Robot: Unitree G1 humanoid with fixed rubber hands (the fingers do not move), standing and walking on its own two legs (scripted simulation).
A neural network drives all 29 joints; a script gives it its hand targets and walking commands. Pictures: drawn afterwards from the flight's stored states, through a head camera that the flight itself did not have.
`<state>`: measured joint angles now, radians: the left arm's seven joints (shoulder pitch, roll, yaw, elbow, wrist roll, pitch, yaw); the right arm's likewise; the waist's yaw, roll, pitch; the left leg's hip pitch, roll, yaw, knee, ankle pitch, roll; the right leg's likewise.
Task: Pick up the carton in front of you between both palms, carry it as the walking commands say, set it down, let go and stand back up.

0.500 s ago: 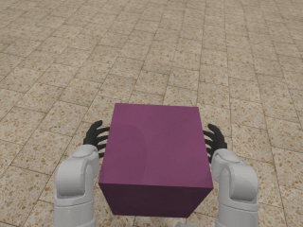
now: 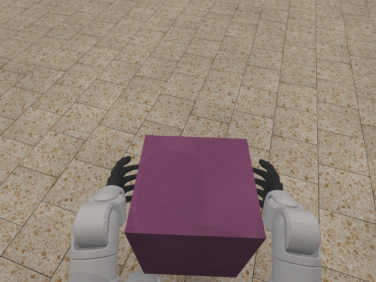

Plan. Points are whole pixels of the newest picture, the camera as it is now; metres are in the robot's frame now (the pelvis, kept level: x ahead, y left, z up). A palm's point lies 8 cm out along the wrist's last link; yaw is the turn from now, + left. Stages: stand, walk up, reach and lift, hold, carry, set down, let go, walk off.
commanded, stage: carry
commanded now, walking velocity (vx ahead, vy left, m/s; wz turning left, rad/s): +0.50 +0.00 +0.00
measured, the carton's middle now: (192, 209) +0.26 +0.00 -0.02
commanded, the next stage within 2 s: none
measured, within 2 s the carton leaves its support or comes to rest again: neither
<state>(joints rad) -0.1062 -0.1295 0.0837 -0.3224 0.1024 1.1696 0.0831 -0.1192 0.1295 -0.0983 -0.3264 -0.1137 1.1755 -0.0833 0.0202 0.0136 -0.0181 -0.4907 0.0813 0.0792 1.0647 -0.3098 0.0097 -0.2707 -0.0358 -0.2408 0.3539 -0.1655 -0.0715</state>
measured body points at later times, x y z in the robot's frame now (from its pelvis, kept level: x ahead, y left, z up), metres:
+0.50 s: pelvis +0.34 +0.05 +0.00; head +0.36 +0.06 +0.45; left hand +0.63 +0.18 +0.07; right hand +0.61 -0.12 +0.07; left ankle +0.34 +0.12 -0.75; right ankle +0.31 -0.10 -0.67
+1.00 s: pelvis +0.67 -0.02 +0.01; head +0.70 -0.04 +0.45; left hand +0.94 +0.13 +0.06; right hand +0.95 -0.17 +0.05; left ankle +0.68 +0.13 -0.68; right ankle +0.66 -0.09 -0.75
